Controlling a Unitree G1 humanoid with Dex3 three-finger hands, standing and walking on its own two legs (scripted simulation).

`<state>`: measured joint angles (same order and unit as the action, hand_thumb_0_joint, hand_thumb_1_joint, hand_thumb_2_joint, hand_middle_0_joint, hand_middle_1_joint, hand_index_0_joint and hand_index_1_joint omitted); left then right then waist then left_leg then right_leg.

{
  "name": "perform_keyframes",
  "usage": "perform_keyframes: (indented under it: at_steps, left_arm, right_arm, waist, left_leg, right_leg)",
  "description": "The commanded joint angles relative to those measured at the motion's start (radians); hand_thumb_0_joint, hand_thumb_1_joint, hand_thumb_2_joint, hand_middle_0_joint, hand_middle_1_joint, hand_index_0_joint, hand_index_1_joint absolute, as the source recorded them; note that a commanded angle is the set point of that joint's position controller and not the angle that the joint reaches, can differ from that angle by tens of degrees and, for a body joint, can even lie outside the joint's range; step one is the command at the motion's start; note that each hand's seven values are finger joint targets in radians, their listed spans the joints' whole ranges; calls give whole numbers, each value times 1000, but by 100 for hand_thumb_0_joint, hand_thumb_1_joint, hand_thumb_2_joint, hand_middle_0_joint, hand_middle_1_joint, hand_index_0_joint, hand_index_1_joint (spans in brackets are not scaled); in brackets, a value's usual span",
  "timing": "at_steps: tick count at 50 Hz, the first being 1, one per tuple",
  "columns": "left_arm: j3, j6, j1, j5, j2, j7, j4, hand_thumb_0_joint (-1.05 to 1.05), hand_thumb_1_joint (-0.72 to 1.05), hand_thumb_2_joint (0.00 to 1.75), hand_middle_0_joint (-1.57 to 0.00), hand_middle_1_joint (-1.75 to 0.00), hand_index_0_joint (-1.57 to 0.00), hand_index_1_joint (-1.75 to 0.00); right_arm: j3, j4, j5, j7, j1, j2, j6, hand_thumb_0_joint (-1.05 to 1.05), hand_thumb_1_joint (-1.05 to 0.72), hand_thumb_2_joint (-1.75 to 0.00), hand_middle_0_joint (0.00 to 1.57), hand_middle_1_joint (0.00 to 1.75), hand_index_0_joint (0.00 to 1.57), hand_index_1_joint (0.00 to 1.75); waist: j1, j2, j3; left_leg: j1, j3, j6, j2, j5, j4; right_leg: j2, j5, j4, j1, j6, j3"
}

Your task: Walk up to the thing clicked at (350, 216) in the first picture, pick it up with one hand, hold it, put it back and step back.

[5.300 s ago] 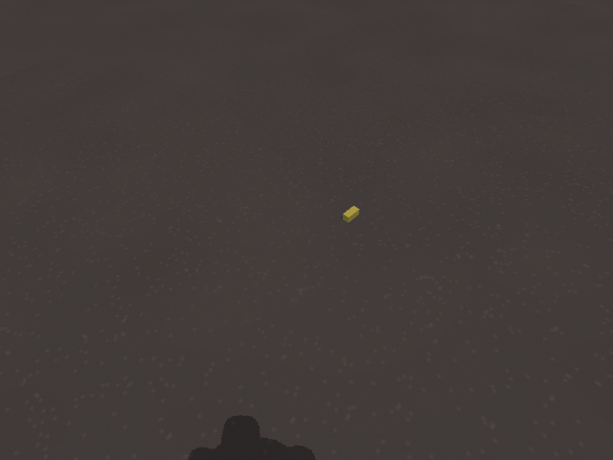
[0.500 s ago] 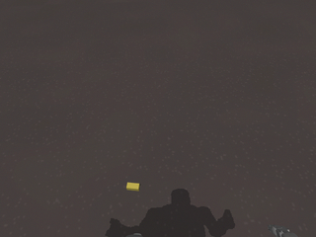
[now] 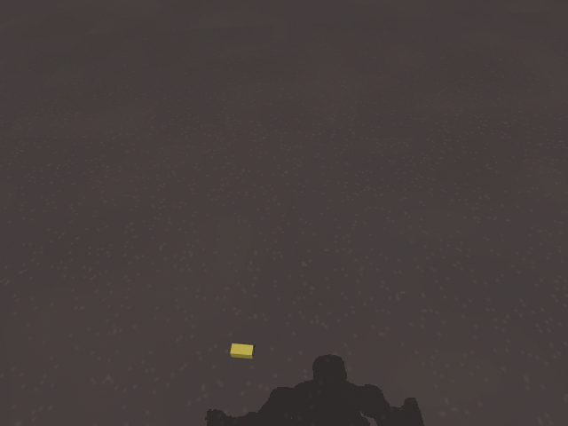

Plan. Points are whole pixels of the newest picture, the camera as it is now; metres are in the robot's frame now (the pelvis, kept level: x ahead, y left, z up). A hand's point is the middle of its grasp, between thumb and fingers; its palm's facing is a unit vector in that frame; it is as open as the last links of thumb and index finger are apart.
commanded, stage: walk up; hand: left
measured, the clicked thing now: (242, 351) +0.51 +0.19 -0.76
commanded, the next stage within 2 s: stand in 0.64 s
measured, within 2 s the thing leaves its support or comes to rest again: neither
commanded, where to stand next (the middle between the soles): +0.10 +0.02 m, yaw -1 degrees
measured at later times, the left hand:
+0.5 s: hand out of the picture +0.10 +0.25 -0.15, palm faces -0.02 -0.94 -0.35, open 7.4 cm
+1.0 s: hand out of the picture +0.10 +0.24 -0.15, palm faces -0.02 -0.94 -0.33, open 7.4 cm
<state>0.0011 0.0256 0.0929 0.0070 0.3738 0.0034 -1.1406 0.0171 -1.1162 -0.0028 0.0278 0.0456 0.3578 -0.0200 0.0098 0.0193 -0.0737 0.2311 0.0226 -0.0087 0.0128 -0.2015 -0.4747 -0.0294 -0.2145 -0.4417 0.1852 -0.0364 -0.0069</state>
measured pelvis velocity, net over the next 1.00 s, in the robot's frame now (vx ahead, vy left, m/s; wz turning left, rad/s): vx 0.02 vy -0.01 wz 0.00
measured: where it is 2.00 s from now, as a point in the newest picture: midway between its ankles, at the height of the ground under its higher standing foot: outside the picture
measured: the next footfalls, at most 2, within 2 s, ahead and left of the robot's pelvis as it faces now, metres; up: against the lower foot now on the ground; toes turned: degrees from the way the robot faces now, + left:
none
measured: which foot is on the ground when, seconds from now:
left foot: down 0.00-1.00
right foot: down 0.00-1.00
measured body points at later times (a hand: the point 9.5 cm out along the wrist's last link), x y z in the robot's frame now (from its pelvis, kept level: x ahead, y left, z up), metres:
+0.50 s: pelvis +0.01 +0.00 +0.01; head +0.03 +0.00 +0.46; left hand +0.11 +0.30 -0.12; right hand +0.09 -0.30 -0.13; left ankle +0.04 +0.12 -0.74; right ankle +0.02 -0.14 -0.74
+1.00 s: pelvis +0.02 -0.01 +0.01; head +0.03 +0.00 +0.46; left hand +0.10 +0.29 -0.13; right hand +0.11 -0.31 -0.12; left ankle +0.04 +0.12 -0.74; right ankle +0.02 -0.14 -0.74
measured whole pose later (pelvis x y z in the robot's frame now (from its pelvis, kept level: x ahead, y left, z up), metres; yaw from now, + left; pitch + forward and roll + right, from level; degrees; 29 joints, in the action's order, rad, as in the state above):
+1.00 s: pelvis +0.02 -0.01 +0.01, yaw +0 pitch -2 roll +0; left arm -0.01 0.01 0.10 0.01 0.35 -0.01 -1.14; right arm 0.01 -1.14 0.01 0.02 0.07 0.34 0.00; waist 0.00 -0.01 -0.05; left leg 0.15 0.02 -0.02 0.02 -0.16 -0.34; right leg -0.03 -0.19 -0.33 0.11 -0.03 0.00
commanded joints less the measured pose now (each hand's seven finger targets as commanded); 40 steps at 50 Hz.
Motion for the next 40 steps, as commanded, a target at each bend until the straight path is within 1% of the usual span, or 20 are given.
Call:
perform_keyframes:
  at_steps: [1,3,5,7,8,11,13,15,18,22,24,26,27,30,31,32,34,35,38,40]
  left_arm:
    - [-43,29,-96,-4,229,11,65,0,90,90,-20,-30,-20,-30]
    - [-44,26,-97,-1,223,10,58,0,90,90,-20,-30,-20,-30]
    - [-46,23,-102,2,221,8,55,0,90,90,-20,-30,-20,-30]
    - [-47,24,-83,1,214,7,49,0,90,90,-20,-30,-20,-30]
    - [-49,24,-87,4,215,6,51,0,90,90,-20,-30,-20,-30]
    - [-50,23,-78,1,214,7,48,0,90,90,-20,-30,-20,-30]
    - [-54,20,-96,3,215,7,53,0,90,90,-20,-30,-20,-30]
    - [-52,21,-88,2,211,7,51,0,90,90,-20,-30,-20,-30]
    - [-52,18,-85,-1,205,8,55,0,90,90,-20,-30,-20,-30]
    - [-54,14,-86,1,209,8,58,0,90,90,-20,-30,-20,-30]
    - [-53,11,-87,2,204,9,55,0,90,90,-20,-30,-20,-30]
    - [-52,13,-80,1,201,8,56,0,90,90,-20,-30,-20,-30]
    - [-52,12,-88,3,205,8,55,0,90,90,-20,-30,-20,-30]
    - [-52,12,-82,1,200,9,54,0,90,90,-20,-30,-20,-30]
    - [-53,12,-84,4,199,9,56,0,90,90,-20,-30,-20,-30]
    - [-54,8,-70,-1,198,7,52,0,90,90,-20,-30,-20,-30]
    - [-52,8,-64,0,189,5,57,0,90,90,-20,-30,-20,-30]
    - [-53,8,-66,-2,191,4,60,0,90,90,-20,-30,-20,-30]
    - [-53,7,-54,1,197,3,64,0,90,90,-20,-30,-20,-30]
    - [-53,9,-59,1,196,3,70,0,90,90,-20,-30,-20,-30]
  right_arm:
    - [45,42,-3,-14,-43,211,21,0,-90,-90,20,30,20,30]
    - [45,35,0,-12,-50,210,19,0,-90,-90,20,30,20,30]
    - [46,29,4,-12,-47,214,20,0,-90,-90,20,30,20,30]
    - [42,30,3,-11,-54,209,25,0,-90,-90,20,30,20,30]
    - [45,33,5,-12,-54,216,27,0,-90,-90,20,30,20,30]
    - [43,33,4,-14,-58,212,29,0,-90,-90,20,30,20,30]
    - [45,31,6,-16,-48,213,28,0,-90,-90,20,30,20,30]
    - [47,32,6,-16,-47,212,29,0,-90,-90,20,30,20,30]
    - [46,29,6,-18,-40,208,30,0,-90,-90,20,30,20,30]
    - [48,31,7,-21,-38,214,29,0,-90,-90,20,30,20,30]
    - [48,33,8,-21,-37,208,29,0,-90,-90,20,30,20,30]
    - [45,33,6,-19,-38,204,28,0,-90,-90,20,30,20,30]
    - [48,31,8,-20,-34,209,27,0,-90,-90,20,30,20,30]
    - [48,30,8,-20,-28,208,26,0,-90,-90,20,30,20,30]
    - [49,31,8,-20,-26,209,27,0,-90,-90,20,30,20,30]
    - [40,31,12,-24,-17,190,36,0,-90,-90,20,30,20,30]
    - [41,32,14,-25,-31,206,45,0,-90,-90,20,30,20,30]
    - [39,31,13,-26,-19,201,46,0,-90,-90,20,30,20,30]
    - [39,34,13,-26,-22,200,45,0,-90,-90,20,30,20,30]
    - [39,38,13,-25,-25,198,46,0,-90,-90,20,30,20,30]
  waist:
    - [-22,-62,101]
    - [-19,-56,84]
    - [-19,-51,91]
    - [-8,-29,99]
    - [-12,-28,109]
    - [-4,-16,107]
    - [-13,-20,110]
    - [-9,-11,129]
    - [-7,6,133]
    - [-8,-2,137]
    - [-12,3,122]
    - [-6,-7,116]
    - [-13,-14,116]
    - [-12,-1,117]
    - [-15,-9,124]
    - [-16,-62,132]
    - [-11,-21,120]
    - [-15,-22,116]
    - [-18,-16,97]
    - [-20,-20,108]
  left_leg:
    - [-94,69,28,74,40,112]
    - [-85,81,28,79,-7,139]
    - [-76,87,26,84,-32,159]
    - [-84,90,25,91,3,170]
    - [-79,89,26,94,29,167]
    - [-92,85,23,94,74,169]
    - [-74,83,23,95,71,172]
    - [-93,81,24,100,121,167]
    - [-96,81,21,99,145,172]
    - [-89,83,25,101,140,174]
    - [-75,89,27,104,118,186]
    - [-85,90,28,101,129,179]
    - [-84,86,27,97,114,179]
    - [-89,92,25,100,112,188]
    - [-85,92,29,103,120,184]
    - [-91,100,24,111,98,200]
    - [-105,98,22,113,153,193]
    - [-99,91,19,109,156,195]
    - [-91,92,16,106,94,205]
    - [-97,86,17,106,124,193]
  right_leg:
    - [-118,38,151,27,54,-112]
    - [-109,-16,169,30,50,-103]
    - [-106,-22,163,15,52,-95]
    - [-102,-1,160,-2,50,-89]
    - [-98,39,156,-24,50,-78]
    - [-101,77,152,-24,46,-77]
    - [-98,77,150,-40,47,-73]
    - [-100,102,146,-57,48,-70]
    - [-101,119,139,-66,47,-68]
    - [-101,127,135,-84,47,-61]
    - [-95,105,139,-78,45,-56]
    - [-96,103,150,-67,43,-60]
    - [-98,102,151,-68,45,-63]
    - [-96,101,146,-68,43,-59]
    - [-94,105,149,-82,44,-52]
    - [-97,83,149,-82,43,-68]
    - [-97,104,150,-73,42,-70]
    - [-97,106,149,-74,43,-71]
    - [-95,78,160,-60,43,-74]
    - [-99,100,163,-71,43,-73]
